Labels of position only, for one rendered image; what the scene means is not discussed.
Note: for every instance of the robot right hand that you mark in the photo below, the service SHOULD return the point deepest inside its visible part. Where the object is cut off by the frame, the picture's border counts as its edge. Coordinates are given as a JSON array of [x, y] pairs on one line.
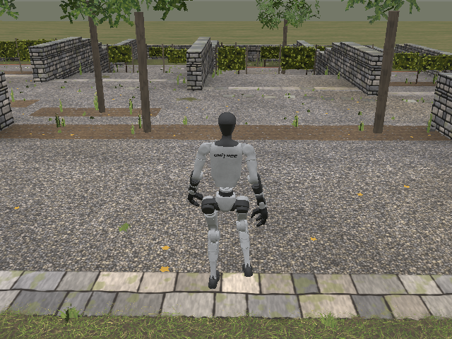
[[263, 215]]

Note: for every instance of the right robot upper arm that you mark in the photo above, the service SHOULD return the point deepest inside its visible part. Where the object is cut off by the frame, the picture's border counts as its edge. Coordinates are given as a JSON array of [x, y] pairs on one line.
[[251, 162]]

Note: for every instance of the robot right forearm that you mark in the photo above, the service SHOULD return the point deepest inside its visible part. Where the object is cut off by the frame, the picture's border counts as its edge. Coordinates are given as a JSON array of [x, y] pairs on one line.
[[258, 192]]

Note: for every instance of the robot left hand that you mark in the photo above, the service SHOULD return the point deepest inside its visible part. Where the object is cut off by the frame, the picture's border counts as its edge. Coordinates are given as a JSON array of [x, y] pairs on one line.
[[196, 195]]

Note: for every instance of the robot torso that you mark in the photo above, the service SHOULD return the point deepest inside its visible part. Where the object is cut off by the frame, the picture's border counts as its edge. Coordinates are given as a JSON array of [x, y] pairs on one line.
[[226, 166]]

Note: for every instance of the robot left forearm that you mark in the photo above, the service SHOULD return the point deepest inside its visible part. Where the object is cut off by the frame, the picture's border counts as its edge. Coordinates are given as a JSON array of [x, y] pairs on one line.
[[193, 185]]

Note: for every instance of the robot left shin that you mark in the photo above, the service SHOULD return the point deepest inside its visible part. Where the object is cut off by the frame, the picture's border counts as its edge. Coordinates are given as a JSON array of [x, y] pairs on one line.
[[213, 250]]

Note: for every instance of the left robot upper arm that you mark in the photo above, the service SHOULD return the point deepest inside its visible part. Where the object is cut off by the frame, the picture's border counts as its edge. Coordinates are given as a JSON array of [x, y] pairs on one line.
[[203, 150]]

